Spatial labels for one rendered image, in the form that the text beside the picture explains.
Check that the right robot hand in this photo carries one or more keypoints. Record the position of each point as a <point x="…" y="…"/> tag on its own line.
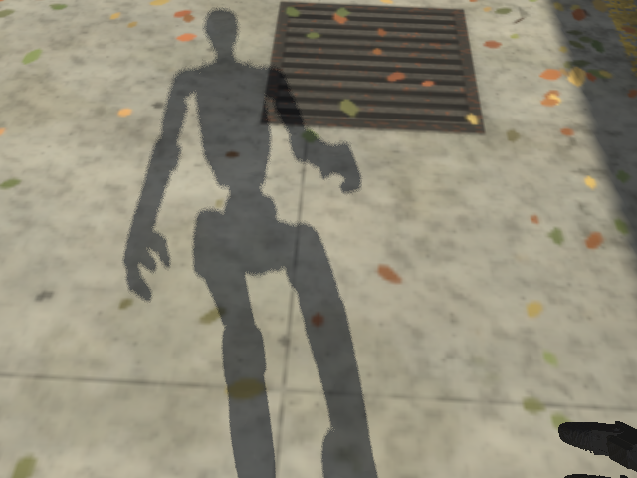
<point x="618" y="441"/>

